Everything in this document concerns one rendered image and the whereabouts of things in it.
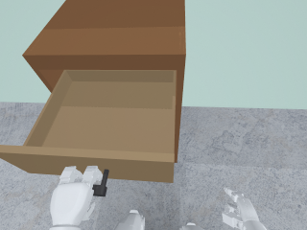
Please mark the cabinet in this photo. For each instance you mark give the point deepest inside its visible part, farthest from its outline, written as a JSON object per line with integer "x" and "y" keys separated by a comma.
{"x": 113, "y": 35}

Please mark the robot right hand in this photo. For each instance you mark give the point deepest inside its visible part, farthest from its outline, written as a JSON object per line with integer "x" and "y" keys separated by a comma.
{"x": 235, "y": 216}

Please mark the robot left thigh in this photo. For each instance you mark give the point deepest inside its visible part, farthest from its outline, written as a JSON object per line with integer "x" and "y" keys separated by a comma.
{"x": 130, "y": 221}

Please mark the drawer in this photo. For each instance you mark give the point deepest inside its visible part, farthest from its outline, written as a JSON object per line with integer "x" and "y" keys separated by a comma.
{"x": 119, "y": 120}

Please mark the robot left shin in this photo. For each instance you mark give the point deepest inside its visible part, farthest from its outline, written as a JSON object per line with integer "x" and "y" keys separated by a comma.
{"x": 134, "y": 211}

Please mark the robot right forearm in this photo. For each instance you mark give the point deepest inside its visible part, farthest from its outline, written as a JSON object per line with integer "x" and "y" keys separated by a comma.
{"x": 253, "y": 225}

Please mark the robot left hand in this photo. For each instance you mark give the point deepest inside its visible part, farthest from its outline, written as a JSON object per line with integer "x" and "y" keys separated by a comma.
{"x": 71, "y": 201}

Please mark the handle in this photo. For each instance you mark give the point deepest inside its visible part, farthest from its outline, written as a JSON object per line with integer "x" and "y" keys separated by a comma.
{"x": 100, "y": 190}

